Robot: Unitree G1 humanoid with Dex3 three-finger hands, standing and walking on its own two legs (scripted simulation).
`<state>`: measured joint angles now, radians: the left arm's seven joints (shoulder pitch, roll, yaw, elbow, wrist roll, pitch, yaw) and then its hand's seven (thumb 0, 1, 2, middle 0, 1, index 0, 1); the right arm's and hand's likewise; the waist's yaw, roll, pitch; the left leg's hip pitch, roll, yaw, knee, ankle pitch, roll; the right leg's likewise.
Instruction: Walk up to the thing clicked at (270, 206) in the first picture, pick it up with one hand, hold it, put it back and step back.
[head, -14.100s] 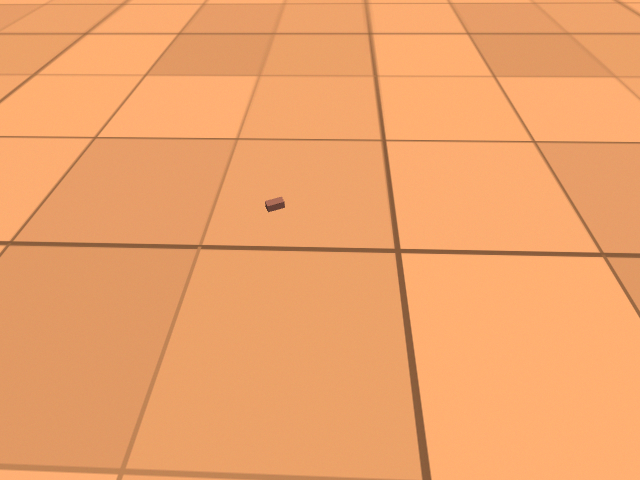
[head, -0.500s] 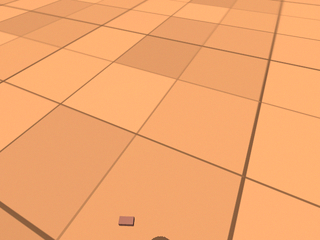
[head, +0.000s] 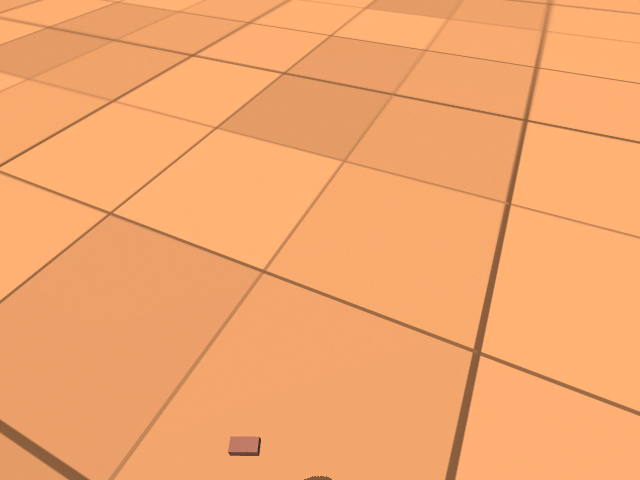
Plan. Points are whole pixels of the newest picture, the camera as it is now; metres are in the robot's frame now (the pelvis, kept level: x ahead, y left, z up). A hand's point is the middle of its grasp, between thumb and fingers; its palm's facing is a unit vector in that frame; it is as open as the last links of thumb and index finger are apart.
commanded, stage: walk up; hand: left
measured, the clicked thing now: (244, 446) +0.39 +0.27 -0.76
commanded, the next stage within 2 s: stand in 0.40 s
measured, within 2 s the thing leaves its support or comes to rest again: neither
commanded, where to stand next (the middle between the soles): +0.01 +0.00 m, yaw +0 degrees
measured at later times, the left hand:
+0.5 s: hand out of the picture +0.10 +0.26 -0.16, palm faces -0.01 -0.95 -0.33, open 7.4 cm
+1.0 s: hand out of the picture +0.08 +0.26 -0.16, palm faces -0.03 -0.94 -0.34, open 7.4 cm
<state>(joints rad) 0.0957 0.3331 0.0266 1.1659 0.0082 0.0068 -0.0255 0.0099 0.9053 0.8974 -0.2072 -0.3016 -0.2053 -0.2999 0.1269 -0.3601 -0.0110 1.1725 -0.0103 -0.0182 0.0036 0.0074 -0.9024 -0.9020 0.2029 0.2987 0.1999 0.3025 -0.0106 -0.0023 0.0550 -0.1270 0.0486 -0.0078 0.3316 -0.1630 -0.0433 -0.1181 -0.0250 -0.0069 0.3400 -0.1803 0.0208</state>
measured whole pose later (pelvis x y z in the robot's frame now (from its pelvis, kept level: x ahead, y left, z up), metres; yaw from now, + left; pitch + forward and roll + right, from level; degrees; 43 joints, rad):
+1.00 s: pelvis +0.01 +0.01 +0.00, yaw +0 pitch -2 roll +0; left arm 0.11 0.36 0.00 1.13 0.00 -0.01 -0.01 0.01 0.91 0.90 -0.21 -0.30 -0.21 -0.30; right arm 0.10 -0.35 -0.01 1.14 -0.01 -0.01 0.01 0.01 -0.90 -0.90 0.20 0.30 0.20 0.30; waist 0.00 0.00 0.06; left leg -0.11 0.04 0.00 0.32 -0.17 -0.03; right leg -0.11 -0.04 0.00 0.33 -0.19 0.03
